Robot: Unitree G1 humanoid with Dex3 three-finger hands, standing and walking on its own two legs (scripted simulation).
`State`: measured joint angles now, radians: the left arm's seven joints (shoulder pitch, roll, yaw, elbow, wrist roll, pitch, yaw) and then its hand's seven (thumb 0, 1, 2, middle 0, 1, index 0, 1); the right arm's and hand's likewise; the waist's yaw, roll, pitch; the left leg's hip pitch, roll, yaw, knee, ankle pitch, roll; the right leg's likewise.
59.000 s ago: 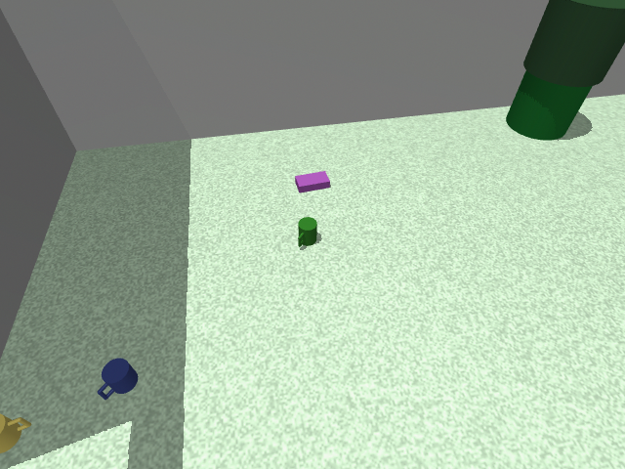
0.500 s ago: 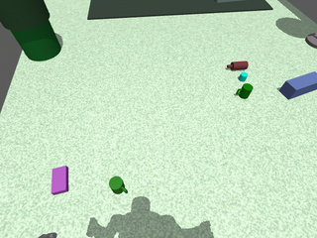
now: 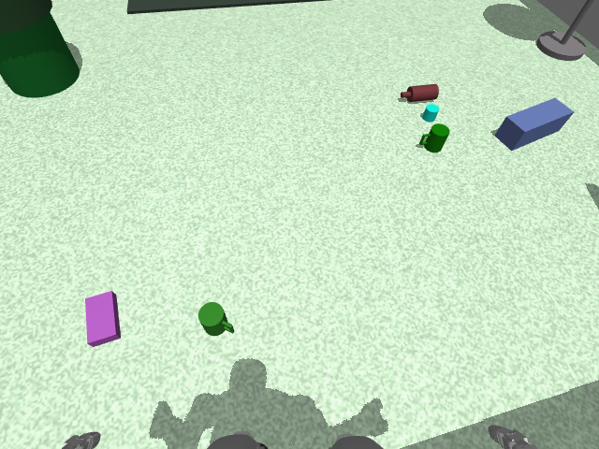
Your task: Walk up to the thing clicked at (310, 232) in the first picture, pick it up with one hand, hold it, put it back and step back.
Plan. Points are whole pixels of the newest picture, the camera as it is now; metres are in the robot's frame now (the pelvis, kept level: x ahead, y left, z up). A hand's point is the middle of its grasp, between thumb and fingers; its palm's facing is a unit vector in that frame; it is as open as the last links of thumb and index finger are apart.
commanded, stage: step back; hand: left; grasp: from above
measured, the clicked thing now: (218, 321) +0.52 +0.24 -0.71
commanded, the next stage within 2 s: none
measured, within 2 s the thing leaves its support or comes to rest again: neither
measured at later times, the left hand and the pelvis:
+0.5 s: hand out of the picture -0.02 +0.27 -0.15, palm faces +0.07 -0.93 -0.36, open 7.4 cm; pelvis -0.14 +0.00 +0.00, yaw +4 degrees
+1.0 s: hand out of the picture -0.26 +0.21 -0.13, palm faces +0.00 -0.91 -0.42, open 7.4 cm; pelvis -0.30 -0.05 +0.01, yaw -1 degrees
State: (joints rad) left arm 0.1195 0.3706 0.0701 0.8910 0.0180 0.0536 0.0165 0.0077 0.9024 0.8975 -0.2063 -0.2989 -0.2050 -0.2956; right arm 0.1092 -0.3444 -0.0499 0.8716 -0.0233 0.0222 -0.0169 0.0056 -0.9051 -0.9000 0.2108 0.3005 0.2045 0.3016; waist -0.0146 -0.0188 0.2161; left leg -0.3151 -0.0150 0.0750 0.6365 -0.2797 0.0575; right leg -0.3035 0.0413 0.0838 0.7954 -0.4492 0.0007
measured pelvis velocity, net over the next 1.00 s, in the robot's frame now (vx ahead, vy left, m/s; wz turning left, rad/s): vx -0.30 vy -0.05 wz -0.02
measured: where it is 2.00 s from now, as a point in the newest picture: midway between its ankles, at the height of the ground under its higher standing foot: outside the picture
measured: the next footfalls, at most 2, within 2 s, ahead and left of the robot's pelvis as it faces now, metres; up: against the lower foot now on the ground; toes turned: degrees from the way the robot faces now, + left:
right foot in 0.04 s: +0.03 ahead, -0.12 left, +0.00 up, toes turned +4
left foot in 0.42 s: -0.10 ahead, +0.11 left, +0.00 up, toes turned +1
